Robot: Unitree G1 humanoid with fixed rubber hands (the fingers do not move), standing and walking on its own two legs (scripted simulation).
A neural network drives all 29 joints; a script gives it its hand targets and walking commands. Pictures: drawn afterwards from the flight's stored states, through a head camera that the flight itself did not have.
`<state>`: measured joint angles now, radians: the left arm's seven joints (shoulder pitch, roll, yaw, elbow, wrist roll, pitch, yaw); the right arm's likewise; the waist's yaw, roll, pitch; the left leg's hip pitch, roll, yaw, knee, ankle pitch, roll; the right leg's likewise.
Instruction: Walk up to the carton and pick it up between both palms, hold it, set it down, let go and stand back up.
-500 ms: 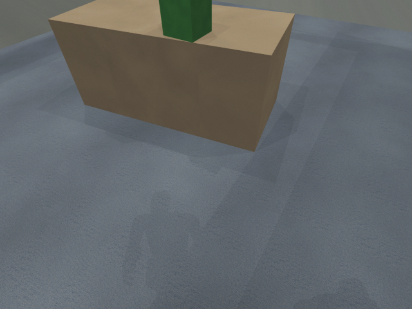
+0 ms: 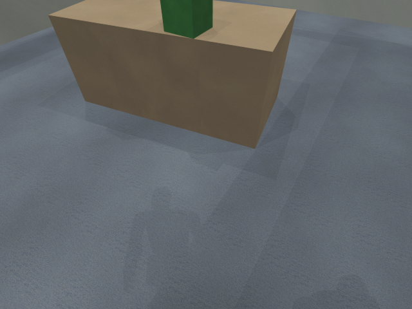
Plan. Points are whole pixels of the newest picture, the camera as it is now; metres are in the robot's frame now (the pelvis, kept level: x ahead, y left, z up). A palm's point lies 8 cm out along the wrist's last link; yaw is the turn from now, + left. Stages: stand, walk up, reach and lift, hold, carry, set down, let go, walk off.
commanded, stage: stand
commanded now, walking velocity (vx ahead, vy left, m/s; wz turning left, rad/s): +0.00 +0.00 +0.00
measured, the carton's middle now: (187, 5) +1.61 +0.12 +0.04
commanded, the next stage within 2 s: walk up in 0.02 s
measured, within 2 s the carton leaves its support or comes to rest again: neither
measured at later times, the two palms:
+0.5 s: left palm out of the picture +0.01 +0.33 -0.14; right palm out of the picture +0.13 -0.22 -0.13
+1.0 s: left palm (103, 201) +0.44 +0.30 -0.11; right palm out of the picture +0.18 -0.18 -0.18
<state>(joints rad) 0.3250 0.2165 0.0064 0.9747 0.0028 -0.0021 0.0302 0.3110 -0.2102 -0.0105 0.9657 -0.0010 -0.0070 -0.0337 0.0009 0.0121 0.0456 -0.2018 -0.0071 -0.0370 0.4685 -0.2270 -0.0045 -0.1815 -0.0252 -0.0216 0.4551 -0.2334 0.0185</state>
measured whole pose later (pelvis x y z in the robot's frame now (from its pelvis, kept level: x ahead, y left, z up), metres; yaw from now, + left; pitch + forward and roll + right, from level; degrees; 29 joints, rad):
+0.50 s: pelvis +0.06 +0.05 -0.02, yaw -3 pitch -1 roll -1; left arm 0.47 0.25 0.09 0.99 0.07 -0.03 0.02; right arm 0.29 -0.29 -0.10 0.79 -0.05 -0.03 0.05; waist 0.04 0.05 -0.01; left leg -0.37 0.06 0.02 0.70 -0.39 0.01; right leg -0.20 -0.05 0.09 0.61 -0.42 0.02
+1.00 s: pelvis +0.25 +0.08 -0.04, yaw -15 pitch -3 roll -2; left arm 0.24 0.24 0.05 0.66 0.05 -0.05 0.05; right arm 0.39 -0.31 -0.03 0.79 -0.06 0.02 0.04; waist -0.04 0.12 0.13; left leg -0.39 0.05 0.04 1.34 -0.51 0.01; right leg -0.44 0.01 -0.07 0.80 -0.31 -0.05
